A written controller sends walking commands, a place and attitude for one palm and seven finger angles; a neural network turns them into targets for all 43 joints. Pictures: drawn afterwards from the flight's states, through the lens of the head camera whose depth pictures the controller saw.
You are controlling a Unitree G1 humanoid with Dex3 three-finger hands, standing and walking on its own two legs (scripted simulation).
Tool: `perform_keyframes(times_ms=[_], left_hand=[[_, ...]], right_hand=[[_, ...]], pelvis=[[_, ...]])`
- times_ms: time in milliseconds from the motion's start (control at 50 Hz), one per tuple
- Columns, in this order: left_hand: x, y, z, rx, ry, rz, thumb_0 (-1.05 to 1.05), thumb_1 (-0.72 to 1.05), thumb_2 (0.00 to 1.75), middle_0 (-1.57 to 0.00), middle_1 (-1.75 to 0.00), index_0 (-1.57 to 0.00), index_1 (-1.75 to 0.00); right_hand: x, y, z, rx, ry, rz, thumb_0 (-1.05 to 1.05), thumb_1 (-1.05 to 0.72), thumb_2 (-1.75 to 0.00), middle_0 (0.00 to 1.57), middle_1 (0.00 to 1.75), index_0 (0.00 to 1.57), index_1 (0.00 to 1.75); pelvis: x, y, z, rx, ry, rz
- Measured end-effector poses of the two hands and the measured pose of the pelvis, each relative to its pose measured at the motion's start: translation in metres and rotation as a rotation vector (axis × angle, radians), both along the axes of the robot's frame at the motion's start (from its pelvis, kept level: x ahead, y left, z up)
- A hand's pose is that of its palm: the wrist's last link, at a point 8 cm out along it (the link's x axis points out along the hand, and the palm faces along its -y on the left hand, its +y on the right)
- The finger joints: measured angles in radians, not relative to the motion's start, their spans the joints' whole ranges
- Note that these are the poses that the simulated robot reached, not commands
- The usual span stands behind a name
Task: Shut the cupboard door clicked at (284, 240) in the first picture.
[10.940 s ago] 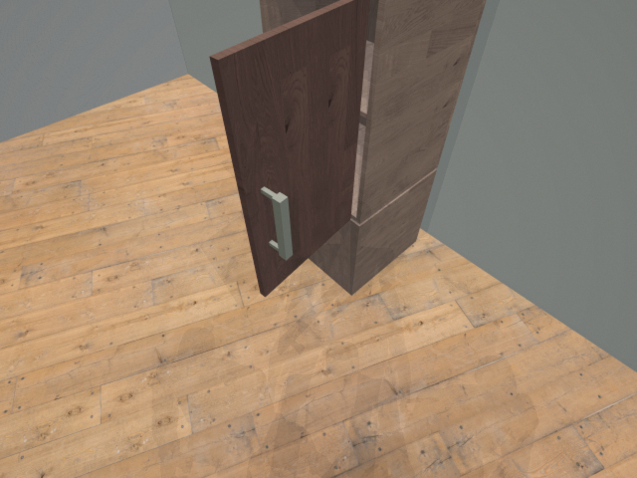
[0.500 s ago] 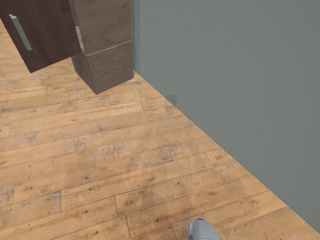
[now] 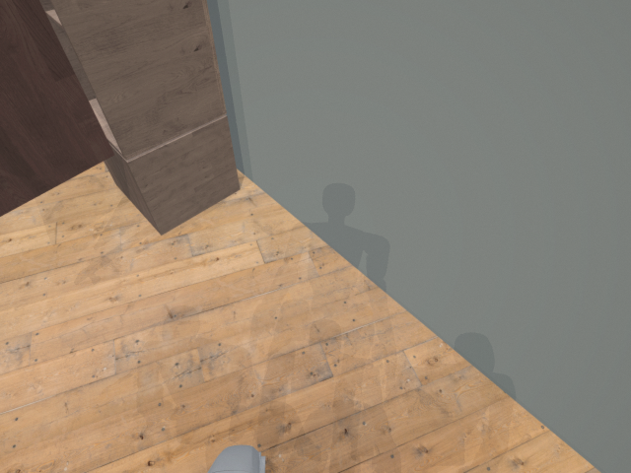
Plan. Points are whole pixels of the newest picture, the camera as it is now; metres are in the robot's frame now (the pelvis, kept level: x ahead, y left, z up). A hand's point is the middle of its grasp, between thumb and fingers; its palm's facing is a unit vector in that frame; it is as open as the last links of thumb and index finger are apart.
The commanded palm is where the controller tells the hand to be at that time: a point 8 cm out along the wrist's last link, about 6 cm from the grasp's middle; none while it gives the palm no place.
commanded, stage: walk to a spot facing it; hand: left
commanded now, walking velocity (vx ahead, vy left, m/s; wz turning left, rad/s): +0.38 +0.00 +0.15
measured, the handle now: out of the picture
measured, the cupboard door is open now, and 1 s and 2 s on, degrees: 97 97 97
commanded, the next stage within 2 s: turn to face it in 0.78 s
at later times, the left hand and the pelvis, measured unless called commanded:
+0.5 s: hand (156, 461) +0.17 +0.24 -0.19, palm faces +0.12 -0.99 -0.10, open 7.4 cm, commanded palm none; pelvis +0.23 +0.09 -0.01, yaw +1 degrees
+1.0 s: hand (222, 238) +0.58 +0.20 -0.18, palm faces -0.21 -0.96 -0.18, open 7.4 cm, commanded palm none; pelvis +0.43 +0.05 -0.02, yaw -9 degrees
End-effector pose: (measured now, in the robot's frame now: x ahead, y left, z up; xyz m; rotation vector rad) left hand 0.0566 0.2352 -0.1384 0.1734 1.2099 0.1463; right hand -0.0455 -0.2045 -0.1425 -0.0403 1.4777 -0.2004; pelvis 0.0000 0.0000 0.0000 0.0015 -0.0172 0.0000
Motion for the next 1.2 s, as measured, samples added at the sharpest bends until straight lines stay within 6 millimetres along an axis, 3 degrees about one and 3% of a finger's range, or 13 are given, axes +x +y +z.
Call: perform_keyframes(times_ms=[180,300,380,440,500,580,680,800,940,980,1040,1100,1200], left_hand=[[-0.045,-0.001,0.0,-0.049,0.257,0.139,-0.01,0.94,0.9,-0.2,-0.3,-0.2,-0.29],[-0.049,-0.006,-0.007,-0.127,0.427,0.212,0.0,0.92,0.9,-0.2,-0.3,-0.2,-0.29],[-0.021,0.007,-0.019,-0.167,0.49,0.215,0.0,0.92,0.9,-0.2,-0.3,-0.2,-0.29],[0.032,0.029,-0.024,-0.154,0.429,0.186,0.01,0.91,0.9,-0.2,-0.3,-0.2,-0.29],[0.104,0.053,-0.023,-0.129,0.305,0.155,0.01,0.91,0.9,-0.2,-0.3,-0.2,-0.29],[0.199,0.079,-0.016,-0.096,0.15,0.092,0.0,0.92,0.9,-0.2,-0.3,-0.19,-0.29],[0.302,0.095,-0.006,-0.065,0.018,0.027,0.0,0.92,0.9,-0.2,-0.3,-0.19,-0.29],[0.399,0.086,-0.002,-0.049,-0.029,-0.084,0.0,0.92,0.9,-0.2,-0.3,-0.19,-0.29],[0.503,0.039,-0.011,-0.048,-0.052,-0.24,0.0,0.92,0.9,-0.2,-0.3,-0.19,-0.29],[0.523,0.026,-0.015,-0.044,-0.084,-0.256,0.0,0.92,0.9,-0.2,-0.3,-0.19,-0.29],[0.534,0.012,-0.012,-0.043,-0.089,-0.249,0.0,0.92,0.9,-0.2,-0.3,-0.2,-0.29],[0.532,0.006,-0.007,-0.044,-0.063,-0.209,0.0,0.92,0.9,-0.2,-0.3,-0.2,-0.29],[0.539,0.022,0.004,-0.006,-0.077,-0.126,-0.03,0.96,0.9,-0.2,-0.3,-0.2,-0.3]], right_hand=[[0.195,-0.021,0.012,-0.084,-0.213,0.153,0.02,-0.95,-0.9,0.2,0.3,0.2,0.29],[0.326,0.018,0.016,-0.088,-0.339,0.27,0.01,-0.93,-0.9,0.19,0.3,0.19,0.29],[0.389,0.053,0.013,-0.091,-0.444,0.295,0.0,-0.92,-0.9,0.19,0.3,0.2,0.29],[0.397,0.069,0.016,-0.084,-0.438,0.265,0.0,-0.92,-0.9,0.2,0.3,0.2,0.29],[0.386,0.08,0.017,-0.08,-0.375,0.21,-0.01,-0.92,-0.9,0.2,0.3,0.2,0.3],[0.38,0.064,0.026,-0.144,-0.333,0.132,-0.05,-0.98,-0.9,0.2,0.3,0.21,0.3],[0.352,0.062,0.023,-0.15,-0.184,0.072,-0.03,-0.96,-0.9,0.2,0.3,0.2,0.3],[0.319,0.078,0.014,-0.099,0.001,-0.028,-0.01,-0.93,-0.9,0.2,0.3,0.2,0.3],[0.309,0.091,0.003,-0.018,0.176,-0.158,0.0,-0.91,-0.9,0.2,0.3,0.2,0.3],[0.318,0.087,-0.002,0.0,0.206,-0.189,0.0,-0.91,-0.9,0.2,0.3,0.2,0.3],[0.351,0.073,-0.006,0.003,0.185,-0.196,0.0,-0.91,-0.9,0.2,0.3,0.2,0.3],[0.403,0.056,-0.006,-0.006,0.106,-0.16,0.0,-0.91,-0.9,0.2,0.3,0.2,0.3],[0.493,0.033,-0.003,-0.025,-0.047,-0.066,0.0,-0.91,-0.9,0.2,0.3,0.2,0.29]], pelvis=[[0.081,0.017,0.003,-0.012,0.016,0.028],[0.144,0.043,-0.008,-0.014,0.024,0.04],[0.185,0.067,-0.02,-0.019,0.012,0.035],[0.209,0.078,-0.015,-0.014,-0.005,0.021],[0.231,0.087,-0.006,-0.015,-0.013,0.013],[0.262,0.097,0.002,-0.017,-0.012,-0.012],[0.303,0.1,0.005,-0.018,-0.004,-0.039],[0.35,0.092,0.0,-0.016,0.01,-0.088],[0.408,0.068,-0.014,-0.009,0.026,-0.155],[0.425,0.058,-0.02,0.006,0.023,-0.164],[0.441,0.049,-0.017,0.0,0.007,-0.151],[0.455,0.044,-0.008,0.0,0.009,-0.132],[0.474,0.041,0.0,0.008,0.018,-0.076]])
